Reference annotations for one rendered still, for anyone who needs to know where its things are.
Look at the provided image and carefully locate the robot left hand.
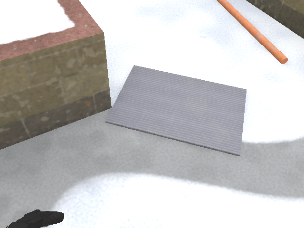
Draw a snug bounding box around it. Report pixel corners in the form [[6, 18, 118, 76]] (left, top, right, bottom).
[[6, 209, 65, 228]]

